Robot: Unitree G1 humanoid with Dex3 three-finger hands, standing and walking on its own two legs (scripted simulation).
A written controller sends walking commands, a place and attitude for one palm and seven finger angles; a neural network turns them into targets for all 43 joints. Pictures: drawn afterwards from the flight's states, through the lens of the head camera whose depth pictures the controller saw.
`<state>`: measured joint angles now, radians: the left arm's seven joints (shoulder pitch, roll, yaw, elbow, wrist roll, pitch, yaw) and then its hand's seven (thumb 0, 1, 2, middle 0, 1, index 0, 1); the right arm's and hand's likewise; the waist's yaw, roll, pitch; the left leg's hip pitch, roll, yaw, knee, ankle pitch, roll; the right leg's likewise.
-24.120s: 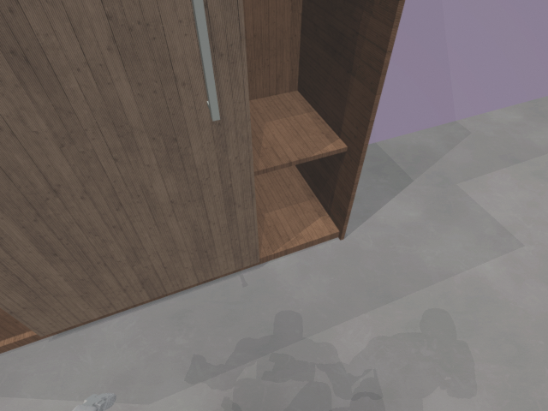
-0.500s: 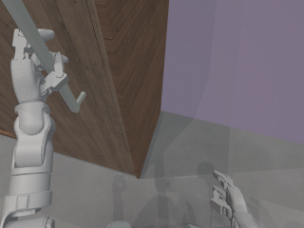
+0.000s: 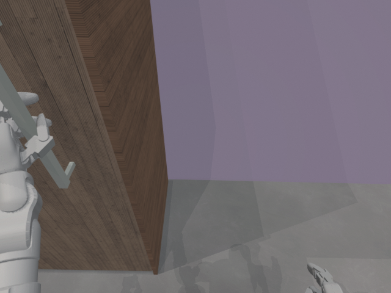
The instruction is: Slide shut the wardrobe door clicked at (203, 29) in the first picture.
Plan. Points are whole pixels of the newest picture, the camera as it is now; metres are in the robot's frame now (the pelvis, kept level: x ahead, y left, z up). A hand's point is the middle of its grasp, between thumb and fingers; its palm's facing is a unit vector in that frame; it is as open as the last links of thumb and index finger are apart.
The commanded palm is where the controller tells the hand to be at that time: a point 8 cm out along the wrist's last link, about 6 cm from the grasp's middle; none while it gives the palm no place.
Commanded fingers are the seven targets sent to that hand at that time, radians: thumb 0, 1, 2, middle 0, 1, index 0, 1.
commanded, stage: stop walking and hold the door there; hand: left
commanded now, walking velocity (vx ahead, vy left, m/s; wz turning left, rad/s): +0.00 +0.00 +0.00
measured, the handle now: (35, 120) +0.35 +0.31 +0.20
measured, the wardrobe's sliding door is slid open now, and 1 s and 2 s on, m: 0.00 0.00 0.00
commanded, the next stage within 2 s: none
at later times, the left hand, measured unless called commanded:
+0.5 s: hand (46, 137) +0.32 +0.28 +0.19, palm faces +0.46 -0.87 -0.14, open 6.1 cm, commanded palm +0.28 +0.30 +0.19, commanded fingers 0.00 0.90 0.90 -0.45 -1.40 -0.45 -1.40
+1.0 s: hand (46, 137) +0.32 +0.28 +0.19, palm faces +0.50 -0.85 -0.16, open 6.0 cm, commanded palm +0.28 +0.30 +0.19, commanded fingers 0.00 0.90 0.90 -0.45 -1.40 -0.45 -1.40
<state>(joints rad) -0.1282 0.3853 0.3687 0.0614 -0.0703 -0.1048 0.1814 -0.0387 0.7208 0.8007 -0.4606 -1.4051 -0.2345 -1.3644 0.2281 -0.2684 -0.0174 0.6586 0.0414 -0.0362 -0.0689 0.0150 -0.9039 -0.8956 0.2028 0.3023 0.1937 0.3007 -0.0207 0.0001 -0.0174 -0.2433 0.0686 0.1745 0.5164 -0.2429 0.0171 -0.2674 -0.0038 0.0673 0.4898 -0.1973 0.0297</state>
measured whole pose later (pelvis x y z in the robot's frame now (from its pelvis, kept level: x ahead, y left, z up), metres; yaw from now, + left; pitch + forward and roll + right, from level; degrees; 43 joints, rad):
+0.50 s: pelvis +0.01 +0.02 +0.00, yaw -1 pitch -1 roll +0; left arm -0.07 0.33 0.31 -0.04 -0.08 -0.14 0.17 -0.05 0.73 0.83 -0.46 -1.41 -0.24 -1.38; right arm 0.15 -0.20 0.02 0.69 0.03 -0.07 -0.06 0.02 -0.90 -0.89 0.21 0.30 0.20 0.30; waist 0.03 0.00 -0.01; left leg -0.20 0.04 0.21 0.47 -0.25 0.04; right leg -0.24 -0.03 0.10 0.45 -0.20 0.06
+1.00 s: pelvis +0.02 +0.01 +0.01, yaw -1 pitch -1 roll +0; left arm -0.03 0.35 0.35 -0.05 -0.09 -0.13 0.18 -0.06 0.71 0.83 -0.46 -1.41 -0.27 -1.37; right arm 0.18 -0.22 0.01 0.69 0.03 -0.04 -0.07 0.02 -0.90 -0.90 0.21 0.30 0.20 0.30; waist 0.02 0.01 -0.01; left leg -0.18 0.05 0.19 0.45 -0.25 0.02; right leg -0.21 -0.02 0.08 0.42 -0.19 0.05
